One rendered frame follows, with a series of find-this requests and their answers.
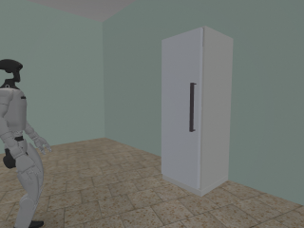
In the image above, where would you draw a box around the left robot hand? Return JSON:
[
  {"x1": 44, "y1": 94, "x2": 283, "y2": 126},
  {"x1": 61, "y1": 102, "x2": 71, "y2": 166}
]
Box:
[{"x1": 33, "y1": 136, "x2": 52, "y2": 155}]

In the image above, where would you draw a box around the robot head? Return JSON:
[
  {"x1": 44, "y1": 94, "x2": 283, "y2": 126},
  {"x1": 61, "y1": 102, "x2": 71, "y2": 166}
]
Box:
[{"x1": 0, "y1": 59, "x2": 23, "y2": 90}]

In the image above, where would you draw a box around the robot right forearm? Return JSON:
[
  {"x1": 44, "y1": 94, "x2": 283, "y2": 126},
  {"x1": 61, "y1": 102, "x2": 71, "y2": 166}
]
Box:
[{"x1": 0, "y1": 118, "x2": 26, "y2": 159}]

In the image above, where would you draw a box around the robot left forearm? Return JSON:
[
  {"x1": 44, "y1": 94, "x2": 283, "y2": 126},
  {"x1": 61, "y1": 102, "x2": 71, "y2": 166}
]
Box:
[{"x1": 24, "y1": 121, "x2": 39, "y2": 141}]

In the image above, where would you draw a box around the right robot hand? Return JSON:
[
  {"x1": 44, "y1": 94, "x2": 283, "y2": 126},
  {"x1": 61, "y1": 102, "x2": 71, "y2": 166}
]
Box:
[{"x1": 15, "y1": 154, "x2": 43, "y2": 185}]

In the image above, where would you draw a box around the fridge door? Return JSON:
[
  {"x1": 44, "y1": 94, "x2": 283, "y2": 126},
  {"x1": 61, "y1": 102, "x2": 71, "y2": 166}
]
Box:
[{"x1": 161, "y1": 28, "x2": 203, "y2": 189}]

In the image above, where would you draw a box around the right robot upper arm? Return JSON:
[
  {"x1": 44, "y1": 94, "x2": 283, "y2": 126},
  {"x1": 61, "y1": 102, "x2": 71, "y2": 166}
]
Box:
[{"x1": 0, "y1": 88, "x2": 13, "y2": 127}]

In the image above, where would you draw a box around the robot right shin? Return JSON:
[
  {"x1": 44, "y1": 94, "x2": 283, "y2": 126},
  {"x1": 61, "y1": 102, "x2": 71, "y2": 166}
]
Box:
[{"x1": 14, "y1": 197, "x2": 39, "y2": 228}]

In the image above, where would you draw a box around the handle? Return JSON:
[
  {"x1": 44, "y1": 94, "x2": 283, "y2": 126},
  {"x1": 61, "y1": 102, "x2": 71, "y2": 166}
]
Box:
[{"x1": 189, "y1": 83, "x2": 196, "y2": 132}]

